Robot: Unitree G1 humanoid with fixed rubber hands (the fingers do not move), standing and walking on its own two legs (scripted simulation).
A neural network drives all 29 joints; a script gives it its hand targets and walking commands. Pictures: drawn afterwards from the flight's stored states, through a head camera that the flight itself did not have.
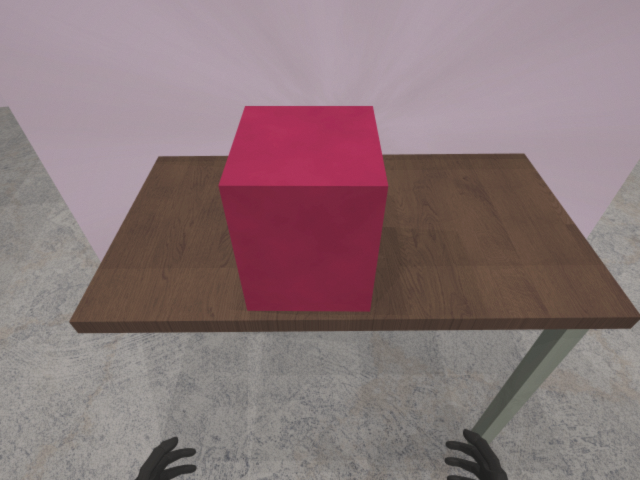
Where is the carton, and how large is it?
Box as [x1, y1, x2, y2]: [218, 106, 387, 311]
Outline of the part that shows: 245,106 218,185 247,310 369,311 387,191 387,182 372,106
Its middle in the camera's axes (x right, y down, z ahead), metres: -0.02 -0.05 +0.62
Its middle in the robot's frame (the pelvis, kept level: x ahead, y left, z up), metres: +0.52 +0.02 +0.08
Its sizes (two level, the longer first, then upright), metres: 0.210 0.200 0.250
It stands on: a table, 0.74 m high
